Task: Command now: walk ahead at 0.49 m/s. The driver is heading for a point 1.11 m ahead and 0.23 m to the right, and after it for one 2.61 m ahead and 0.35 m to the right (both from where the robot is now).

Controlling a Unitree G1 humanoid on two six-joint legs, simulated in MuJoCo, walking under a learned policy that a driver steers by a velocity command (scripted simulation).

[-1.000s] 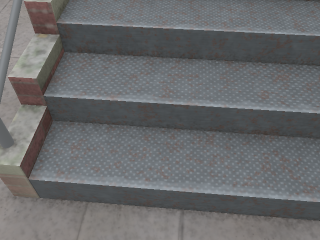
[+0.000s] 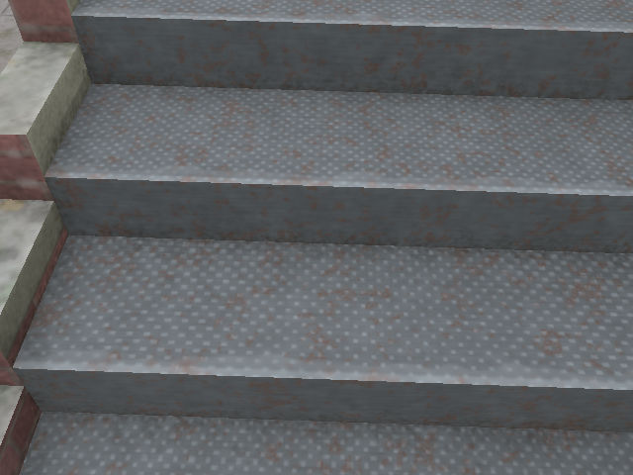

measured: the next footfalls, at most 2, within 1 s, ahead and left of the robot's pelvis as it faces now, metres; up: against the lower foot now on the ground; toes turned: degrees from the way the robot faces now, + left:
right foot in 0.32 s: +0.39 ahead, -0.18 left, +0.16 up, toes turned -5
left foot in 0.92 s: +0.72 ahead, +0.00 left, +0.32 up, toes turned +4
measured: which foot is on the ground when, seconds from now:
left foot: down 0.00-0.32, up 0.34-0.90, down 0.92-1.00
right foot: up 0.00-0.30, down 0.32-0.96, up 0.98-1.00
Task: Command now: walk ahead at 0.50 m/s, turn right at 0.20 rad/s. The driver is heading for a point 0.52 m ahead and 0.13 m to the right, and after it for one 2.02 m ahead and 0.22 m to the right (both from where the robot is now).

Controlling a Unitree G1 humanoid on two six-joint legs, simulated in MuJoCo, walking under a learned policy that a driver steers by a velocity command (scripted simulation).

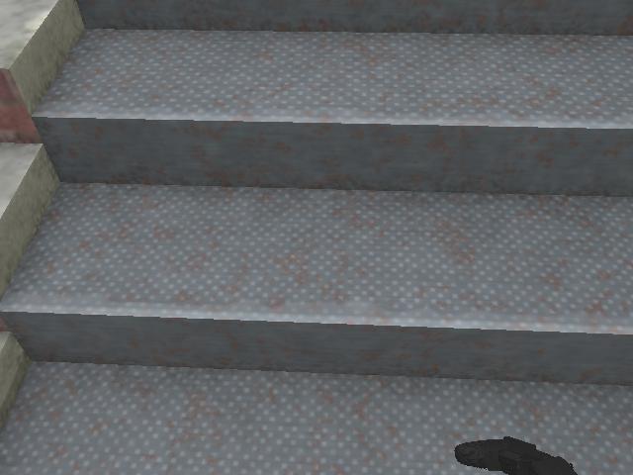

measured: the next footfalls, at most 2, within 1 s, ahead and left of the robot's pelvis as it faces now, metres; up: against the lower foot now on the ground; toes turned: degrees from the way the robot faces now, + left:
right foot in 0.44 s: +0.41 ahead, -0.17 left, +0.16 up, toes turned -15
left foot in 0.94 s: +0.73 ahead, -0.05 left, +0.32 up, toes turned -13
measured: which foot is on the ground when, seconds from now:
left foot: down 0.00-0.46, up 0.48-0.92, down 0.94-1.00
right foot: up 0.00-0.42, down 0.44-0.98, up 1.00-1.00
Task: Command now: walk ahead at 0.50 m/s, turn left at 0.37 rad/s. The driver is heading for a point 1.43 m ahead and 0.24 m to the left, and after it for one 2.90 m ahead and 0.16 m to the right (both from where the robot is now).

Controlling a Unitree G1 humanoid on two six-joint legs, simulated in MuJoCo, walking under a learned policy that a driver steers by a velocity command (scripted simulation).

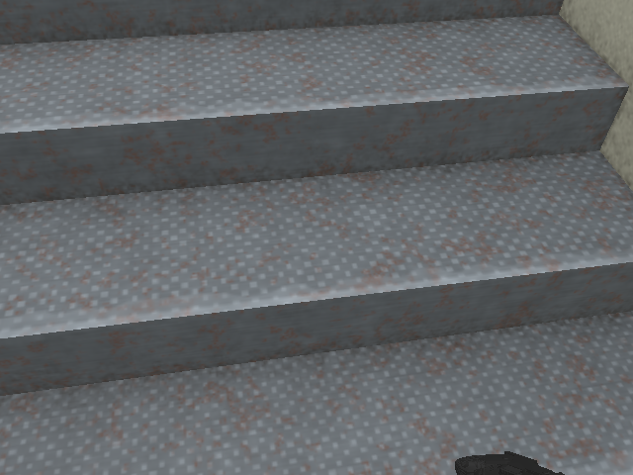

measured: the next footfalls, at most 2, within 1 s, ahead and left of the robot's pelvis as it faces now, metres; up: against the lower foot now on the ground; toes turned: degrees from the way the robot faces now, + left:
right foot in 0.50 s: +0.48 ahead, -0.05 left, +0.16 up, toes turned +14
left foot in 0.94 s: +0.39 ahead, +0.17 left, +0.16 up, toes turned +26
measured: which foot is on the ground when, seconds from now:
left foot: down 0.00-0.54, up 0.56-0.92, down 0.94-1.00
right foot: up 0.00-0.48, down 0.50-1.00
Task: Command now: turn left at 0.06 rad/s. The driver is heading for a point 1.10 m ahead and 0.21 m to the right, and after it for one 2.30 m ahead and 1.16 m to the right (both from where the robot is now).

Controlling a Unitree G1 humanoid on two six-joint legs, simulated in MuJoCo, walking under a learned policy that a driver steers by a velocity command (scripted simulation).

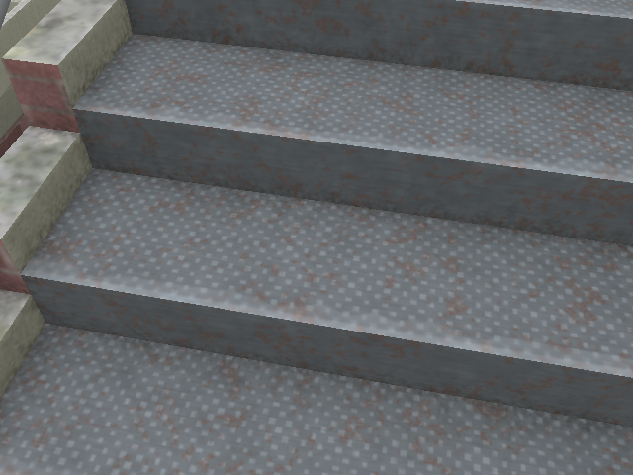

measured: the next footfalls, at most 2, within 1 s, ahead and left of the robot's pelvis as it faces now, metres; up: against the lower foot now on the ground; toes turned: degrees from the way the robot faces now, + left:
right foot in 0.98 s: +0.45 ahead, -0.13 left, +0.16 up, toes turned -11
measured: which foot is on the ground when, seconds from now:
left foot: down 0.00-1.00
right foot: down 0.00-0.62, up 0.64-0.96, down 0.98-1.00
